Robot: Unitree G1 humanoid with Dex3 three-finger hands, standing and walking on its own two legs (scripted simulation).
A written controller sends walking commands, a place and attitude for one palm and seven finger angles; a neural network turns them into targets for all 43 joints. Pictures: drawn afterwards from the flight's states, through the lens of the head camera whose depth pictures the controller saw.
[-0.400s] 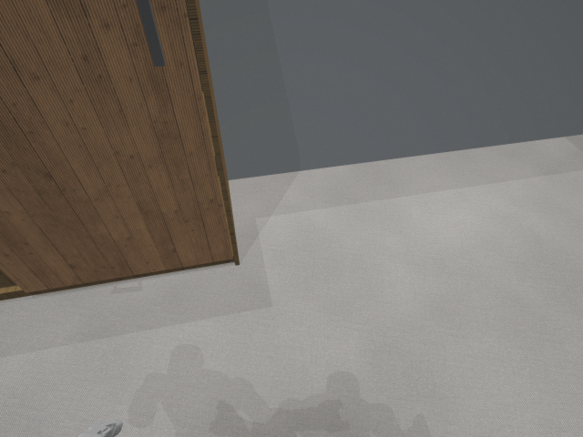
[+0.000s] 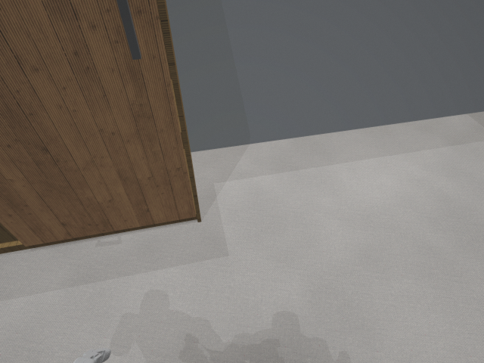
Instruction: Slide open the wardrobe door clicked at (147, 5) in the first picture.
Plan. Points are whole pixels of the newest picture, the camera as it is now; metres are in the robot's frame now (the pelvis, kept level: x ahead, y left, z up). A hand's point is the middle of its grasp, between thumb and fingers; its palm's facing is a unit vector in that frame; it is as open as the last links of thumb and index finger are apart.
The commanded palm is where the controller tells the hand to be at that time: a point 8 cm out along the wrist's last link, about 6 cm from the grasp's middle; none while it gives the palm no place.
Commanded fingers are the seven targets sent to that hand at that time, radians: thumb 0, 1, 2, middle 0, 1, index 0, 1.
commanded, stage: stand and wait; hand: right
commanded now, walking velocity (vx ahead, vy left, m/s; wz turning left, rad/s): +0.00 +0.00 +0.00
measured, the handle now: out of the picture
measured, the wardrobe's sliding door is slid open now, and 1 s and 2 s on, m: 0.00 0.00 0.00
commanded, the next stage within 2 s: look at it before walking up in 0.42 s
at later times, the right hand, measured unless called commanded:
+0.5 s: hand out of the picture +0.07 -0.24 -0.15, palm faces -0.03 +0.94 -0.34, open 7.4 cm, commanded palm none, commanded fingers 0.00 -0.90 -0.90 0.20 0.30 0.20 0.30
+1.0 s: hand out of the picture +0.07 -0.23 -0.15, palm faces -0.03 +0.94 -0.33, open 7.4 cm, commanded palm none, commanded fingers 0.00 -0.90 -0.90 0.20 0.30 0.20 0.30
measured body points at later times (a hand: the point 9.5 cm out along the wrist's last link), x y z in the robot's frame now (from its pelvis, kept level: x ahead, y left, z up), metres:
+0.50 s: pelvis -0.01 +0.01 +0.00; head -0.01 +0.01 +0.45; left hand +0.07 +0.31 -0.13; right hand +0.07 -0.29 -0.13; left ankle -0.01 +0.13 -0.74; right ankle -0.02 -0.11 -0.74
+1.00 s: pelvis -0.01 +0.02 +0.00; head +0.00 +0.02 +0.45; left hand +0.08 +0.31 -0.13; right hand +0.07 -0.28 -0.13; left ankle -0.01 +0.13 -0.74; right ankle -0.02 -0.11 -0.74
